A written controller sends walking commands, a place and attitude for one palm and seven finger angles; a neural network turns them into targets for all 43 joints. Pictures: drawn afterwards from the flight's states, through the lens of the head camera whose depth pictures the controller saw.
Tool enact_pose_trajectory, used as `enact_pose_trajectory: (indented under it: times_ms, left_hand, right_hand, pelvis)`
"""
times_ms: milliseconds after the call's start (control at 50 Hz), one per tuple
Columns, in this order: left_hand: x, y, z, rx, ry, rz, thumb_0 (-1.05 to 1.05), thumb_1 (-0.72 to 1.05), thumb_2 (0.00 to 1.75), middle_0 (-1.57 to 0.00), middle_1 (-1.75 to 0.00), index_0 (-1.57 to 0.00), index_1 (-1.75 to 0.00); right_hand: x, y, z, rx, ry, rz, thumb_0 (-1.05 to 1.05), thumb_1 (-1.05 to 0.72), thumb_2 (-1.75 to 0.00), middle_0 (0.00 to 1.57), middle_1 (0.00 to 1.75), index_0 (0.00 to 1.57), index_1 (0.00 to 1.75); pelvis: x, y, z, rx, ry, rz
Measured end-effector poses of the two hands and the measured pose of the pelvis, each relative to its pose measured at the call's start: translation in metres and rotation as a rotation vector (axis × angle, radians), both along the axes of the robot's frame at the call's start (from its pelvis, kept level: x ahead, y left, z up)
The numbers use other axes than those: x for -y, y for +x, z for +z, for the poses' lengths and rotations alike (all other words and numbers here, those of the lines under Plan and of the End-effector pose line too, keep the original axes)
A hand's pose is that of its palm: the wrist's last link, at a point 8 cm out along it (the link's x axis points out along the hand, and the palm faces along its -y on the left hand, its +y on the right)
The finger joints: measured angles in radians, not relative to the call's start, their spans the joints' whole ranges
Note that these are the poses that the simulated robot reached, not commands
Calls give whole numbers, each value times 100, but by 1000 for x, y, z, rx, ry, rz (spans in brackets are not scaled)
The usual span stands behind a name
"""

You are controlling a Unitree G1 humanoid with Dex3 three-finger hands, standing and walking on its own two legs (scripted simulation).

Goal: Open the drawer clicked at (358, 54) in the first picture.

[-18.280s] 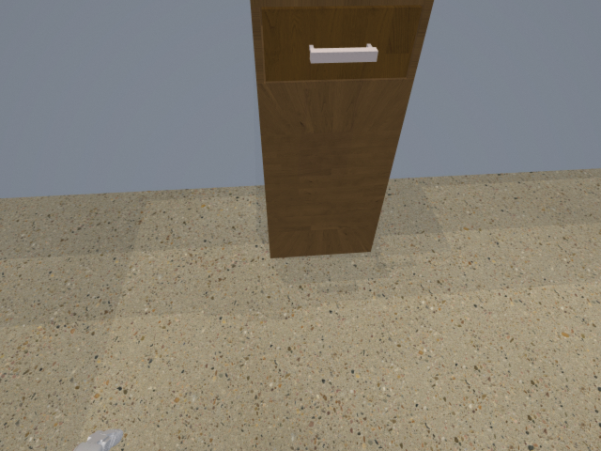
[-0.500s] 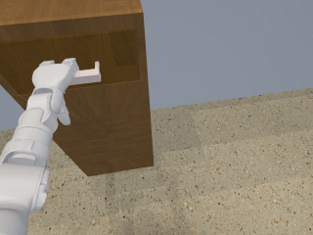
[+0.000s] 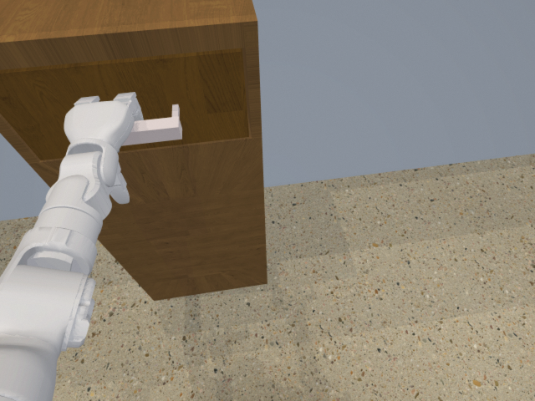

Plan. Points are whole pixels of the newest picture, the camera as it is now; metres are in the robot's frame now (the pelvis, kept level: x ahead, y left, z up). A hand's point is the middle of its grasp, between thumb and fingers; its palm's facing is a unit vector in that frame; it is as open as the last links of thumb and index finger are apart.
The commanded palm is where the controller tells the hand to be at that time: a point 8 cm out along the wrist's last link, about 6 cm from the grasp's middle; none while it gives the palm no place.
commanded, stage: close the thumb around the handle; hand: left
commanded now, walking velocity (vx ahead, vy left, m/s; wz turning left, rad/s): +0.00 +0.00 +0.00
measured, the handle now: (129, 124) +0.53 +0.21 +0.12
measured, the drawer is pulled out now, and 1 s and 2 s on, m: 0.00 0.01 0.06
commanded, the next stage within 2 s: pull the drawer open in 0.58 s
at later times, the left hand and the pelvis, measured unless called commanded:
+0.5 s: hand (116, 154) +0.48 +0.23 +0.09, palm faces -0.02 -0.01 -1.00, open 5.9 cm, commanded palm +0.46 +0.23 +0.15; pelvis +0.00 +0.00 +0.00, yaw +0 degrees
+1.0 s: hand (115, 159) +0.47 +0.23 +0.09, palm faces +0.01 -0.02 -1.00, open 5.7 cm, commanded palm +0.45 +0.23 +0.15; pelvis +0.02 +0.00 +0.00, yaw -1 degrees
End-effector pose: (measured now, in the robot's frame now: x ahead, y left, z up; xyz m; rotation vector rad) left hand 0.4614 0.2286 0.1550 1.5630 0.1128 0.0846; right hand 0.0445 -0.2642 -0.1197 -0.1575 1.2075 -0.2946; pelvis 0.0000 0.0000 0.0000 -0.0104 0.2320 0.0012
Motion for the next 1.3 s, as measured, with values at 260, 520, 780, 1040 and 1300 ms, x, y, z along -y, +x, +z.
enact_pose_trajectory:
  times_ms: [260,520,780,1040,1300]
  left_hand:
    - [-5,0,-8,7,-3,-17,0,10,56,-36,-127,-36,-127]
    - [-3,0,-10,-8,3,8,0,70,82,-41,-134,-39,-133]
    - [-3,0,-9,-6,-1,1,0,69,80,-41,-135,-41,-135]
    - [-2,-15,-10,29,-13,-15,2,68,80,-42,-135,-42,-135]
    - [-2,-13,-9,-19,0,-1,0,70,80,-41,-135,-42,-135]
  right_hand:
    - [-1,-8,1,-25,-14,0,0,-90,-90,20,30,21,30]
    - [-1,-13,0,-33,-7,-5,0,-90,-90,20,30,20,30]
    - [2,-11,0,-27,-6,-12,0,-90,-90,20,30,21,30]
    - [2,32,3,36,16,13,0,-90,-90,20,30,20,30]
    - [0,60,5,102,6,67,0,-90,-90,20,30,20,30]
  pelvis:
    - [-4,-1,-2,-8,-3,1]
    - [-4,-2,-2,-9,-4,3]
    - [-1,1,-1,-10,-3,-6]
    - [-3,20,3,14,-4,-7]
    - [3,9,1,18,1,13]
